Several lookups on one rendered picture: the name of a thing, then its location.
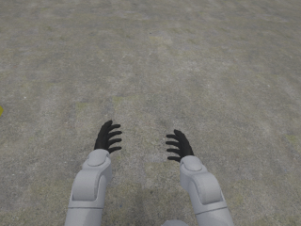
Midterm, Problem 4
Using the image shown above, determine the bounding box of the robot right forearm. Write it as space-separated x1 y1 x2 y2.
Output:
180 155 234 226

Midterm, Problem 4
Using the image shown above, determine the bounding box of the right robot hand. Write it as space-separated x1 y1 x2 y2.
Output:
166 129 195 163

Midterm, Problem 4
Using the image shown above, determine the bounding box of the left robot hand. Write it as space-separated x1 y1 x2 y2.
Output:
94 120 122 154

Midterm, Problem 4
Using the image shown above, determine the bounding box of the robot left forearm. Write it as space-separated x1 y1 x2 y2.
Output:
64 149 113 226

